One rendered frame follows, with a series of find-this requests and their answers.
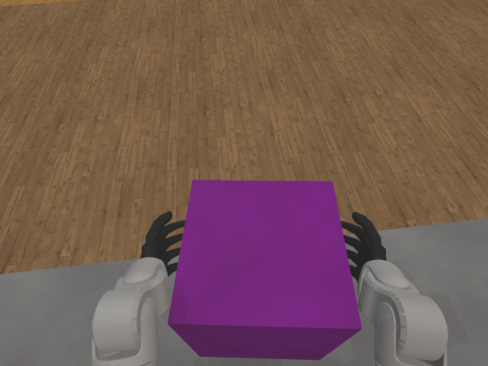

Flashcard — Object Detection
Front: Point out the left robot forearm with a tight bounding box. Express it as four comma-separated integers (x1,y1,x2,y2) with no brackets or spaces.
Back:
91,257,170,366

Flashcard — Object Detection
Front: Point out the carton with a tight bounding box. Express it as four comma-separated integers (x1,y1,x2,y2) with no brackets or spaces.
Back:
168,180,362,360

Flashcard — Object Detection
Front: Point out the right robot hand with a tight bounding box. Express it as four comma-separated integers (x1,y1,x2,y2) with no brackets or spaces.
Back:
341,212,386,282

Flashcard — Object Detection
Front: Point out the left robot hand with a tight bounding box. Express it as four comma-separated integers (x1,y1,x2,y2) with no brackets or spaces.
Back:
141,211,185,276

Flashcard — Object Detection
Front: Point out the right robot forearm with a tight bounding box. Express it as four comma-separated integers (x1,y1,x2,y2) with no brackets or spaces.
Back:
358,260,448,366

